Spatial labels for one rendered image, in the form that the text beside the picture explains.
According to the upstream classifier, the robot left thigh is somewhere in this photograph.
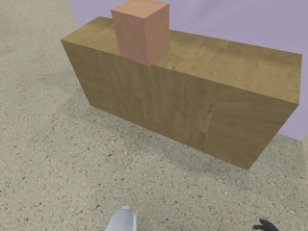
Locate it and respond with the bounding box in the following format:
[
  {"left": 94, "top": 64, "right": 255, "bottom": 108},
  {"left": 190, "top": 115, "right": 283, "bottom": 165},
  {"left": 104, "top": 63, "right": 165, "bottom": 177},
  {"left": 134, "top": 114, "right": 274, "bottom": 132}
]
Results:
[{"left": 105, "top": 209, "right": 137, "bottom": 231}]

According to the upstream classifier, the pedestal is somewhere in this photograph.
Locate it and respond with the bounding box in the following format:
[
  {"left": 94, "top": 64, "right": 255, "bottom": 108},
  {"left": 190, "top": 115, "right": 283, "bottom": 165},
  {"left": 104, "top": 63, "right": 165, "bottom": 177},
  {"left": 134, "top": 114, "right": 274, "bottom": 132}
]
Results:
[{"left": 60, "top": 16, "right": 302, "bottom": 170}]

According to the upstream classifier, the carton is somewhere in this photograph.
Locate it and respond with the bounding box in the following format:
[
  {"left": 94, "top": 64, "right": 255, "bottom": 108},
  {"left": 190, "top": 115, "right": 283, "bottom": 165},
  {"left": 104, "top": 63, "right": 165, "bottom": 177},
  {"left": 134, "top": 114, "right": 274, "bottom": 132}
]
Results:
[{"left": 111, "top": 0, "right": 169, "bottom": 66}]

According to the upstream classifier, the robot right hand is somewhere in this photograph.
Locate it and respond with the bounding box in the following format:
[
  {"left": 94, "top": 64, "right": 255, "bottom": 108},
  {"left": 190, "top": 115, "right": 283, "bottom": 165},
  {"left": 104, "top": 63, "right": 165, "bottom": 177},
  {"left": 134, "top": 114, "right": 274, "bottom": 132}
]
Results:
[{"left": 253, "top": 218, "right": 279, "bottom": 231}]

